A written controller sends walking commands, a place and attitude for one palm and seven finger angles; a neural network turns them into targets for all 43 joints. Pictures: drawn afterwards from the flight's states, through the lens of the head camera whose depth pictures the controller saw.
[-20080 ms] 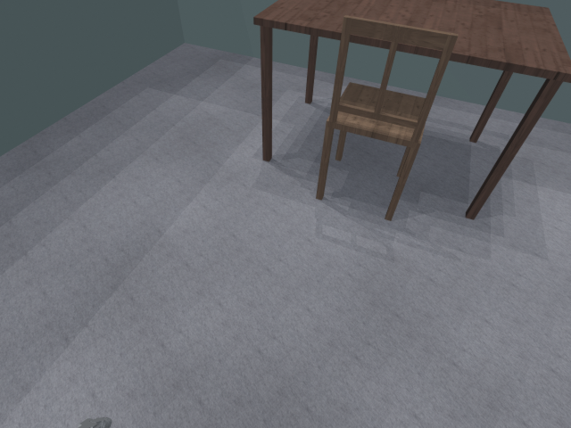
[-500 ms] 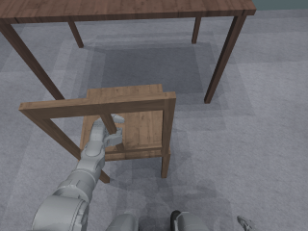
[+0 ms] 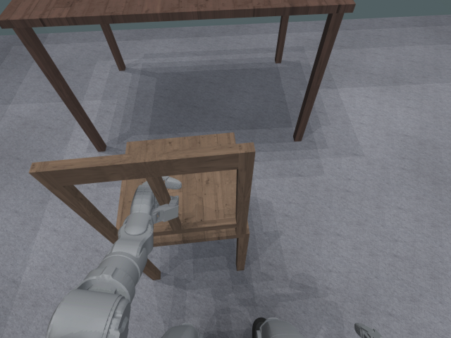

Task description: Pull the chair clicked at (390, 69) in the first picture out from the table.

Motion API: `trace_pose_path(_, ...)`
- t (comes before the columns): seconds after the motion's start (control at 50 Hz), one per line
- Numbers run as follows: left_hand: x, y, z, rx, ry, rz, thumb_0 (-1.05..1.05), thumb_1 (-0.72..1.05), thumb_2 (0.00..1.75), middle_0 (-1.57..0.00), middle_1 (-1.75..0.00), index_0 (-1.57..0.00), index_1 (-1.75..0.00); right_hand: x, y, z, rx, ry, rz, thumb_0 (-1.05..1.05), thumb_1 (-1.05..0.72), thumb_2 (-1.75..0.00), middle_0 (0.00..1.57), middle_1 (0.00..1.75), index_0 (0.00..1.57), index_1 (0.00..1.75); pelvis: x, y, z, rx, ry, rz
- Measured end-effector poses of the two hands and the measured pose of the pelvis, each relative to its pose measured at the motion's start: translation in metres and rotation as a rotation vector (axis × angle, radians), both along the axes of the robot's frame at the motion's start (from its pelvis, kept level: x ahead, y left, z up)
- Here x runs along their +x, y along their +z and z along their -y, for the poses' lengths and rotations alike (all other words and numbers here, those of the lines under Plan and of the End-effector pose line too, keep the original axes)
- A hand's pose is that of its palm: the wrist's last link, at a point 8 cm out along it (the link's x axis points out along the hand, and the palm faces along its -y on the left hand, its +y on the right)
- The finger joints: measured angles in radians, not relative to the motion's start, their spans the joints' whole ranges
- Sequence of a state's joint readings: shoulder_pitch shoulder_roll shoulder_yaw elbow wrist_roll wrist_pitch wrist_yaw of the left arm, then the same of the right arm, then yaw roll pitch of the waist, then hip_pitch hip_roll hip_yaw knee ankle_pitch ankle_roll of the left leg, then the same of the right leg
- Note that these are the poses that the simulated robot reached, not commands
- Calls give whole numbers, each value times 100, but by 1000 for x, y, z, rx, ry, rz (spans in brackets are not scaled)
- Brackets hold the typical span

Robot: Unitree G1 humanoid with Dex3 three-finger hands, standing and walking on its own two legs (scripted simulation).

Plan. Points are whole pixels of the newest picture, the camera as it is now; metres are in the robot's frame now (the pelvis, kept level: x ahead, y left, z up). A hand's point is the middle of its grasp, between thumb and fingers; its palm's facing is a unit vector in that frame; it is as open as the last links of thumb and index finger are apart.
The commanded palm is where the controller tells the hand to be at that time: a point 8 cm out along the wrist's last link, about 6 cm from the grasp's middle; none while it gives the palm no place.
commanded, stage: stop walking, hand still on the chair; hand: left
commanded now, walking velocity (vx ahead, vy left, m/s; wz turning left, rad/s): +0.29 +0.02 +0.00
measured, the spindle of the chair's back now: (166, 204) +0.39 +0.13 -0.09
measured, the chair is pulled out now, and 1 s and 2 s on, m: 0.52 0.63 0.63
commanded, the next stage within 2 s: open the thumb and straighten the fingers in 0.88 s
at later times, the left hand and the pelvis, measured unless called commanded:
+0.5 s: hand (167, 258) +0.26 +0.11 -0.05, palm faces -0.02 -0.99 -0.15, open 5.3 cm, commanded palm +0.24 +0.17 -0.04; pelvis -0.01 +0.00 +0.01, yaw -1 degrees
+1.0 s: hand (167, 258) +0.26 +0.11 -0.05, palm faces -0.02 -0.99 -0.14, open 5.3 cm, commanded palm +0.24 +0.17 -0.03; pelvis +0.00 +0.00 +0.01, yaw -1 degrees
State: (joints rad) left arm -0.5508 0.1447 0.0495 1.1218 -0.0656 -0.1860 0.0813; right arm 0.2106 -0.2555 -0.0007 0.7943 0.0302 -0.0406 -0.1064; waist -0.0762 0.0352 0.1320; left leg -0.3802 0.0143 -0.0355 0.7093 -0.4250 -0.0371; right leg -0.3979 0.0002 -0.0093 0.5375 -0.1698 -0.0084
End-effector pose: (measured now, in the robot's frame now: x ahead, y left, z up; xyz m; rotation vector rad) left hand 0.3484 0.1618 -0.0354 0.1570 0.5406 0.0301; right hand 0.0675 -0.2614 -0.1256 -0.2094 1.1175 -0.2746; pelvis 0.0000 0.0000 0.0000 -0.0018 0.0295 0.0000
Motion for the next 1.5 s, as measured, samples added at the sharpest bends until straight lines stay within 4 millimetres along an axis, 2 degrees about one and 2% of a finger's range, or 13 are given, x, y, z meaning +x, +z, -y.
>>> trace_pose_path(0.1,-29,1,-1,-15,-24,9,5,69,78,-28,-121,-50,-145,-22,12,2,-57,-3,14,1,-91,-89,20,30,21,30,-21,1,-11,14,-6,28)
trace_pose_path(0.18,-54,1,-2,-24,-32,1,5,70,78,-27,-121,-50,-145,-29,16,-8,-32,8,31,1,-91,-89,20,30,20,30,-25,3,-10,7,-3,38)
trace_pose_path(0.28,-80,1,-3,-19,-22,1,5,69,80,-28,-121,-50,-145,-23,8,-23,39,47,49,1,-91,-89,20,30,20,30,-25,4,-3,-4,-2,61)
trace_pose_path(0.4,-99,1,-2,-14,-8,-2,6,68,81,-30,-121,-50,-145,-1,12,-30,65,58,117,1,-91,-89,20,30,21,30,-18,7,-1,1,-12,61)
trace_pose_path(0.58,-104,1,-3,-9,-15,-1,5,68,82,-30,-121,-50,-145,38,28,-22,28,71,214,1,-91,-89,20,30,21,30,-7,9,-2,8,-19,62)
trace_pose_path(0.7,-104,1,-3,-10,-18,-1,5,68,82,-30,-122,-50,-145,54,37,-17,6,82,244,1,-91,-89,20,30,21,30,-4,10,-1,7,-18,59)
trace_pose_path(0.84,-104,1,-3,-14,-12,-3,6,68,82,-29,-122,-50,-145,58,38,-18,6,83,236,1,-91,-89,20,30,21,30,0,11,0,6,-17,55)
trace_pose_path(1.08,-102,-2,-4,-63,10,5,5,66,80,-31,-127,-50,-145,48,30,-20,62,61,207,1,-91,-89,20,30,21,30,1,6,1,10,8,3)
trace_pose_path(1.18,-99,1,-6,-55,-33,51,3,45,69,-38,-135,-50,-145,51,27,-15,59,74,247,1,-91,-89,20,30,21,30,0,-4,-1,10,9,-45)
trace_pose_path(1.3,-95,-1,-11,-52,-19,30,1,-4,44,-42,-133,-48,-138,61,20,-14,48,91,285,1,-91,-89,20,30,20,30,0,-14,-5,11,10,-80)
trace_pose_path(1.4,-97,-2,-15,-42,-10,14,0,-33,30,-38,-115,-40,-117,73,17,-20,49,110,322,1,-91,-90,20,30,20,30,2,-20,-7,9,17,-98)
trace_pose_path(1.5,-100,-3,-15,-49,-8,8,-1,-46,23,-29,-86,-30,-87,83,14,-28,55,136,345,1,-91,-89,20,30,20,30,5,-24,-8,7,27,-109)
